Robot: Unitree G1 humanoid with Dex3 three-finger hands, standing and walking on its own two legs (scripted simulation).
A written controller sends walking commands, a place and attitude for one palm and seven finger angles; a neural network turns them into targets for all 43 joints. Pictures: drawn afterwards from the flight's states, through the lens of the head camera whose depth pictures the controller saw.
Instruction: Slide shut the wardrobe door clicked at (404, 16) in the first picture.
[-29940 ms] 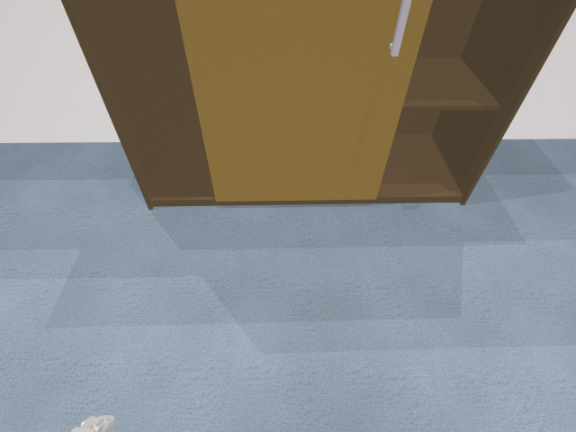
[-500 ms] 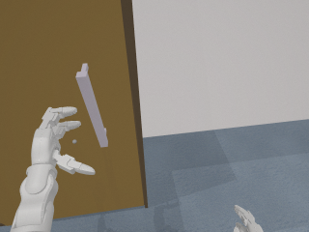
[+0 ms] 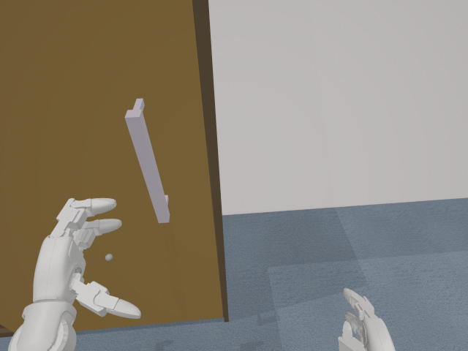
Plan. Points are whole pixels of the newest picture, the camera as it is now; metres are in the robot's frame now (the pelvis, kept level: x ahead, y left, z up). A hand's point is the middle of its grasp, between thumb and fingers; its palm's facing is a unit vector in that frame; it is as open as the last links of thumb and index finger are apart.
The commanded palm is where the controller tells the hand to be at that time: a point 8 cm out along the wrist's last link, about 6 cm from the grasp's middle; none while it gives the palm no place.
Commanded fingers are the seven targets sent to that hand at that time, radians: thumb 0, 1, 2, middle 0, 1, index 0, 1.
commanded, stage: slip the hand off the handle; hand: left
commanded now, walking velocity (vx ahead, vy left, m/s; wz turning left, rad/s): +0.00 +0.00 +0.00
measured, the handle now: (153, 167) +0.38 +0.20 +0.14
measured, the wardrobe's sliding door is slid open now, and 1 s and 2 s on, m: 0.00 0.00 0.00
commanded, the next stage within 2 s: draw the hand back to the body in 0.10 s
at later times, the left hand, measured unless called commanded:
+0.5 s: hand (92, 253) +0.20 +0.22 +0.14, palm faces +0.21 -0.98 -0.05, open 14.7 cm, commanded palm +0.15 +0.27 +0.15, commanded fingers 0.00 -0.55 0.20 -0.25 -1.15 -0.25 -1.15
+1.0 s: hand (66, 256) +0.19 +0.24 +0.15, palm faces +0.37 -0.87 -0.33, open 12.9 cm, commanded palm +0.14 +0.29 +0.17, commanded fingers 0.00 0.17 0.55 -0.22 -0.73 -0.22 -0.73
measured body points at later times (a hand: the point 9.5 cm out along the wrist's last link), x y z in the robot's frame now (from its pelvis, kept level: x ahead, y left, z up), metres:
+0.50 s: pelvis +0.01 +0.00 +0.00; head -0.03 -0.01 +0.45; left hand +0.18 +0.27 +0.15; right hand +0.19 -0.22 -0.06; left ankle +0.00 +0.12 -0.72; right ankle -0.01 -0.11 -0.72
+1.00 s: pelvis +0.00 +0.01 +0.01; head -0.03 -0.01 +0.46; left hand +0.16 +0.29 +0.17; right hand +0.19 -0.20 -0.06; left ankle +0.00 +0.12 -0.72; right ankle -0.01 -0.11 -0.72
